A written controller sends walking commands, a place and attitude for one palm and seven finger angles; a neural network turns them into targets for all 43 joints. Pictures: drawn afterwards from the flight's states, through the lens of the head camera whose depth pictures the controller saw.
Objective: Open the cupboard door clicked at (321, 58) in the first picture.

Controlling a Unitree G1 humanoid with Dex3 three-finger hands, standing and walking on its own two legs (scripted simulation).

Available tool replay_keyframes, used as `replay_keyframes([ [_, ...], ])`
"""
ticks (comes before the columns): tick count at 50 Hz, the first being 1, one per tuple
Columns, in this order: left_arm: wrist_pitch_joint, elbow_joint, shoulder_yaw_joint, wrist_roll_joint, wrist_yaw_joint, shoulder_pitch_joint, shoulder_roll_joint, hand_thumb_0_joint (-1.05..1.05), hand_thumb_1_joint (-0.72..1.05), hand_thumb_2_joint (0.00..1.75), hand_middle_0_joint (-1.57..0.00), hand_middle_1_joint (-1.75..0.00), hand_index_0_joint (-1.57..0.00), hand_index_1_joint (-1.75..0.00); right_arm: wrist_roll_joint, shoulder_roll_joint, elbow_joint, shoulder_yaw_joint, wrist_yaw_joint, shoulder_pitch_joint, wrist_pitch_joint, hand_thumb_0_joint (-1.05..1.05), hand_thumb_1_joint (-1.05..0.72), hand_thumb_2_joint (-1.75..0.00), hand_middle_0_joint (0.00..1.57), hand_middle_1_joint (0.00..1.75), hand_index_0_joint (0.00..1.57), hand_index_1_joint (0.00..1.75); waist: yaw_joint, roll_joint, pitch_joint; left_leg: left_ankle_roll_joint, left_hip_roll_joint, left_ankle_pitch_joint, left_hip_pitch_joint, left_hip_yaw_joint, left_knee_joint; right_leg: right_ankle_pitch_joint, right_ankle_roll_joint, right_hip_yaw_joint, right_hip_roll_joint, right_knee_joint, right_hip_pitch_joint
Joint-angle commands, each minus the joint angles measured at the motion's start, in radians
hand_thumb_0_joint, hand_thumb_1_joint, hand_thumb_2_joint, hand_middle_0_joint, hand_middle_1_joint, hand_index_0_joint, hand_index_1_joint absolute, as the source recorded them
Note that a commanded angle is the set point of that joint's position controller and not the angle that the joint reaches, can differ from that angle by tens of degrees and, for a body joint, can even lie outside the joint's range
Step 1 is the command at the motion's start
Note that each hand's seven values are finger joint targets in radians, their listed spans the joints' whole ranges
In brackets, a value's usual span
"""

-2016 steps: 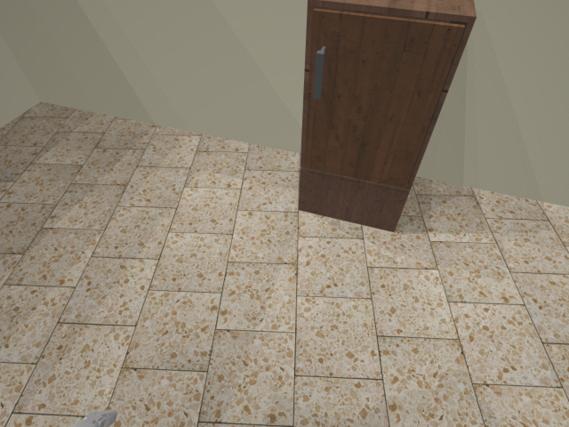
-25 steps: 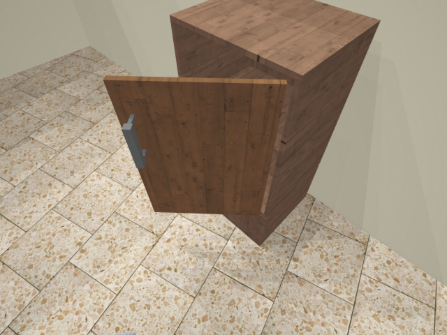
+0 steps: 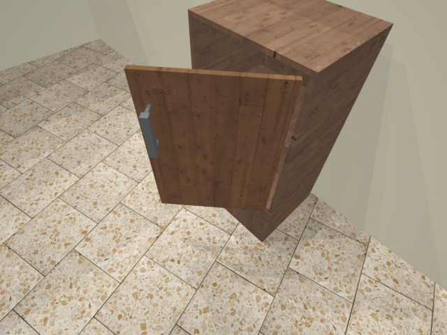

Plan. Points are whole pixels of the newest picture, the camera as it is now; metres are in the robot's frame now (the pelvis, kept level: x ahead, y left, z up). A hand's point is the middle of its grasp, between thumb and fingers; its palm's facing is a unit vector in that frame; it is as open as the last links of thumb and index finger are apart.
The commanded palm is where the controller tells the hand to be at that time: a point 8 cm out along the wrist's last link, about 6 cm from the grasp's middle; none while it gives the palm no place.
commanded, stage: come to a stop and stand still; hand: left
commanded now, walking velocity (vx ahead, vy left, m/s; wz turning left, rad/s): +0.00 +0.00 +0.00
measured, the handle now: (151, 131) +0.61 +0.24 -0.04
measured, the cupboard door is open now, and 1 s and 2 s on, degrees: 42 42 42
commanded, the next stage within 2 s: look again from close up in 0.42 s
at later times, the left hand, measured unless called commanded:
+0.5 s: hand out of the picture -0.01 +0.14 -0.17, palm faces +0.04 -0.99 -0.17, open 7.3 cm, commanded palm none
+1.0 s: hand out of the picture +0.04 +0.17 -0.17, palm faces +0.00 -0.98 -0.22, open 7.4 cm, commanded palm none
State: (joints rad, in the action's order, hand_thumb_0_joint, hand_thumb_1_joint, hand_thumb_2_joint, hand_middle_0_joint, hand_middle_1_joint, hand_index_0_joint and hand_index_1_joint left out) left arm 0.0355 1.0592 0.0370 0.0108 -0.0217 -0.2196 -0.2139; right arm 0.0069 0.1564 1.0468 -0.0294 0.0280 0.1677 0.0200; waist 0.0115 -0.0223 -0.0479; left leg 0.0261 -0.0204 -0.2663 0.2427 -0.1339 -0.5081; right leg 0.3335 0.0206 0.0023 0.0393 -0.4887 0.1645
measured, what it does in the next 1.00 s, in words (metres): stands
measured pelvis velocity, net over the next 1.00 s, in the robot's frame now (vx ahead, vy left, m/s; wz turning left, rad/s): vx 0.01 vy -0.01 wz -0.01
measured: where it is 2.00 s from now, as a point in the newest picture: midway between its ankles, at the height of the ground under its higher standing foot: outside the picture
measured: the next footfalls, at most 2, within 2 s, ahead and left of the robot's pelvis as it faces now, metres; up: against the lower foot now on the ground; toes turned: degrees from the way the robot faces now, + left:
right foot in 1.62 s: +0.09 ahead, -0.10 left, +0.00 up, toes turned -4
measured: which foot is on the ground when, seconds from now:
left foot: down 0.00-1.00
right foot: down 0.00-1.00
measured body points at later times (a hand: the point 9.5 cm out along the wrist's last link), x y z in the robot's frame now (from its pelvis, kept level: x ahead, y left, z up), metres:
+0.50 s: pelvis +0.00 -0.03 +0.01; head +0.02 -0.02 +0.46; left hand -0.01 +0.19 -0.16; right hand -0.04 -0.24 -0.15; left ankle +0.00 +0.10 -0.74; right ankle -0.04 -0.13 -0.74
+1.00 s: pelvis +0.01 -0.01 +0.00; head +0.02 -0.01 +0.45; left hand +0.04 +0.23 -0.15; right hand +0.05 -0.24 -0.16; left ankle +0.00 +0.10 -0.74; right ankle -0.04 -0.13 -0.74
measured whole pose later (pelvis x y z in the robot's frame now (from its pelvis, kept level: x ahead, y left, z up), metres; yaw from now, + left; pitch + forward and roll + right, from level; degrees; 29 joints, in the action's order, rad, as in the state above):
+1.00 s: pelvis +0.01 -0.01 +0.00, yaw -1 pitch -1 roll +1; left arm -0.02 1.06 -0.01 0.01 -0.04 -0.26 -0.17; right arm 0.01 0.18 1.07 0.01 0.02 0.23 -0.01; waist 0.00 0.00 -0.02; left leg 0.01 -0.03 -0.28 0.21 -0.13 -0.51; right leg 0.35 0.01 -0.01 0.03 -0.52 0.15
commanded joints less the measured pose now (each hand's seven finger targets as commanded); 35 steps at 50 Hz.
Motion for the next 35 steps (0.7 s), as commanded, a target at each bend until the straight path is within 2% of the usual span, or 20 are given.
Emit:
replay_keyframes([
  [1,-0.04,-0.031,-0.005,0.0,-0.006,-0.027,-0.084,0.0,0.9,0.9,-0.2,-0.3,-0.2,-0.3,0.006,0.116,-0.009,-0.026,0.0,0.085,-0.017,0.0,-0.9,-0.9,0.2,0.3,0.2,0.3,-0.037,-0.083,0.067,-0.011,-0.083,0.149,-0.136,0.114,0.096,-0.24,-0.05,-0.078,0.083,0.138,0.076],
  [3,-0.043,-0.021,-0.011,-0.002,-0.008,-0.031,-0.078,0.0,0.9,0.9,-0.2,-0.3,-0.2,-0.3,0.004,0.118,0.011,-0.024,-0.002,0.096,-0.018,0.0,-0.9,-0.9,0.2,0.3,0.2,0.3,-0.036,-0.09,0.042,-0.014,-0.084,0.123,-0.135,0.113,0.113,-0.192,-0.047,-0.079,0.084,0.163,0.086],
  [5,-0.044,-0.012,-0.013,-0.003,-0.01,-0.038,-0.07,0.0,0.9,0.9,-0.2,-0.3,-0.2,-0.3,0.006,0.105,0.031,-0.017,-0.004,0.102,-0.018,0.0,-0.9,-0.9,0.2,0.3,0.2,0.3,-0.033,-0.046,-0.011,-0.016,-0.082,0.105,-0.113,0.115,0.134,-0.142,-0.05,-0.083,0.077,0.181,0.101],
  [7,-0.044,-0.002,-0.014,-0.005,-0.009,-0.051,-0.064,0.0,0.9,0.9,-0.2,-0.3,-0.2,-0.3,0.008,0.1,0.043,-0.013,-0.004,0.11,-0.018,0.0,-0.9,-0.9,0.2,0.3,0.2,0.3,-0.031,-0.019,-0.025,-0.018,-0.08,0.084,-0.105,0.113,0.145,-0.102,-0.053,-0.09,0.076,0.197,0.102],
  [10,-0.045,0.014,-0.015,-0.006,-0.011,-0.065,-0.057,0.0,0.9,0.9,-0.2,-0.3,-0.2,-0.3,0.009,0.088,0.063,-0.008,-0.002,0.13,-0.018,0.0,-0.9,-0.9,0.2,0.3,0.2,0.3,-0.026,-0.011,-0.042,-0.021,-0.078,0.08,-0.091,0.111,0.153,-0.096,-0.056,-0.088,0.072,0.203,0.09],
  [11,-0.045,0.018,-0.015,-0.007,-0.011,-0.07,-0.052,0.0,0.9,0.9,-0.2,-0.3,-0.2,-0.3,0.009,0.085,0.069,-0.007,-0.001,0.137,-0.019,0.0,-0.9,-0.9,0.2,0.3,0.2,0.3,-0.026,0.009,-0.041,-0.022,-0.08,0.085,-0.088,0.111,0.158,-0.099,-0.057,-0.086,0.071,0.204,0.085],
  [14,-0.047,0.029,-0.018,-0.008,-0.012,-0.087,-0.043,0.0,0.9,0.9,-0.2,-0.3,-0.2,-0.3,0.009,0.078,0.078,-0.003,0.002,0.152,-0.02,0.0,-0.9,-0.9,0.2,0.3,0.2,0.3,-0.021,-0.011,-0.044,-0.021,-0.081,0.088,-0.089,0.112,0.155,-0.103,-0.06,-0.081,0.067,0.211,0.073],
  [17,-0.049,0.036,-0.018,-0.01,-0.012,-0.095,-0.038,0.0,0.9,0.9,-0.2,-0.3,-0.2,-0.3,0.009,0.075,0.089,-0.001,0.005,0.17,-0.023,0.0,-0.9,-0.9,0.2,0.3,0.2,0.3,-0.021,0.015,-0.025,-0.021,-0.085,0.117,-0.092,0.112,0.158,-0.143,-0.062,-0.075,0.068,0.199,0.051],
  [21,-0.051,0.046,-0.018,-0.009,-0.015,-0.107,-0.029,0.0,0.9,0.9,-0.2,-0.3,-0.2,-0.3,0.008,0.07,0.096,0.0,0.009,0.185,-0.028,0.0,-0.9,-0.9,0.2,0.3,0.2,0.3,-0.018,-0.002,-0.015,-0.02,-0.092,0.164,-0.101,0.114,0.154,-0.207,-0.062,-0.066,0.065,0.183,0.03],
  [23,-0.051,0.049,-0.019,-0.01,-0.015,-0.115,-0.025,0.0,0.9,0.9,-0.2,-0.3,-0.2,-0.3,0.008,0.068,0.099,0.001,0.011,0.189,-0.029,0.0,-0.9,-0.9,0.2,0.3,0.2,0.3,-0.018,0.015,-0.013,-0.02,-0.093,0.167,-0.101,0.11,0.153,-0.213,-0.061,-0.065,0.066,0.183,0.026],
  [24,-0.052,0.051,-0.02,-0.009,-0.017,-0.117,-0.02,0.0,0.9,0.9,-0.2,-0.3,-0.2,-0.3,0.007,0.064,0.099,0.001,0.012,0.19,-0.028,0.0,-0.9,-0.9,0.2,0.3,0.2,0.3,-0.016,-0.002,-0.019,-0.02,-0.094,0.169,-0.102,0.11,0.151,-0.22,-0.062,-0.063,0.061,0.185,0.024],
  [25,-0.052,0.05,-0.019,-0.008,-0.017,-0.117,-0.019,0.0,0.9,0.9,-0.2,-0.3,-0.2,-0.3,0.008,0.064,0.1,0.0,0.012,0.192,-0.03,0.0,-0.9,-0.9,0.2,0.3,0.2,0.3,-0.018,0.006,-0.018,-0.02,-0.095,0.187,-0.102,0.11,0.151,-0.242,-0.061,-0.06,0.065,0.178,0.022],
  [26,-0.078,0.072,-0.029,0.014,-0.056,-0.207,-0.035,0.0,0.9,0.9,-0.2,-0.3,-0.2,-0.3,-0.001,0.091,0.02,0.006,-0.003,0.062,-0.051,0.0,-0.9,-0.9,0.2,0.3,0.2,0.3,0.028,0.067,-0.044,-0.042,-0.103,0.221,-0.032,0.068,-0.092,-0.644,-0.03,-0.138,0.134,0.158,0.076],
  [27,-0.09,0.018,-0.023,0.006,-0.048,-0.143,-0.086,0.0,0.9,0.9,-0.2,-0.3,-0.2,-0.3,0.002,0.034,-0.003,0.01,-0.01,0.143,-0.036,0.0,-0.9,-0.9,0.2,0.3,0.2,0.3,-0.05,0.065,0.006,-0.031,-0.064,-0.019,-0.016,0.094,-0.049,-0.483,-0.072,-0.152,0.157,0.148,0.055],
  [28,-0.09,-0.002,-0.025,0.005,-0.041,-0.099,-0.072,0.0,0.9,0.9,-0.2,-0.3,-0.2,-0.3,0.004,0.043,0.005,0.005,-0.013,0.186,-0.033,0.0,-0.9,-0.9,0.2,0.3,0.2,0.3,-0.063,0.044,0.03,-0.03,-0.068,-0.011,-0.028,0.099,-0.014,-0.248,-0.09,-0.12,0.114,0.133,0.081],
  [29,-0.095,-0.01,-0.025,0.008,-0.038,-0.094,-0.051,0.0,0.9,0.9,-0.2,-0.3,-0.2,-0.3,0.012,0.048,0.002,0.009,-0.015,0.204,-0.042,0.0,-0.9,-0.9,0.2,0.3,0.2,0.3,-0.058,0.08,0.059,-0.02,-0.076,0.097,-0.049,0.112,0.0,-0.288,-0.09,-0.089,0.081,0.085,0.069],
  [31,-0.092,-0.004,-0.027,0.004,-0.035,-0.129,-0.032,0.0,0.9,0.9,-0.2,-0.3,-0.2,-0.3,0.01,0.073,-0.008,0.009,-0.008,0.207,-0.053,0.0,-0.9,-0.9,0.2,0.3,0.2,0.3,-0.038,0.07,0.094,-0.001,-0.103,0.274,-0.063,0.124,-0.001,-0.338,-0.077,-0.058,0.051,0.027,0.03],
  [33,-0.085,-0.001,-0.029,0.002,-0.034,-0.149,-0.021,0.0,0.9,0.9,-0.2,-0.3,-0.2,-0.3,0.008,0.086,-0.019,0.01,-0.001,0.195,-0.056,0.0,-0.9,-0.9,0.2,0.3,0.2,0.3,-0.029,0.026,0.084,0.005,-0.11,0.332,-0.071,0.123,-0.005,-0.36,-0.072,-0.055,0.046,0.013,0.034],
  [34,-0.085,0.0,-0.031,0.005,-0.033,-0.147,-0.024,0.0,0.9,0.9,-0.2,-0.3,-0.2,-0.3,0.009,0.081,-0.016,0.013,0.001,0.187,-0.057,0.0,-0.9,-0.9,0.2,0.3,0.2,0.3,-0.026,0.016,0.057,0.005,-0.106,0.348,-0.064,0.121,-0.001,-0.399,-0.07,-0.057,0.049,0.014,0.034],
  [35,-0.081,-0.003,-0.03,0.004,-0.033,-0.145,-0.029,0.0,0.9,0.9,-0.2,-0.3,-0.2,-0.3,0.009,0.088,-0.017,0.013,0.001,0.183,-0.054,0.0,-0.9,-0.9,0.2,0.3,0.2,0.3,-0.027,-0.007,0.043,0.004,-0.104,0.33,-0.063,0.12,0.004,-0.395,-0.068,-0.058,0.049,0.011,0.042],
])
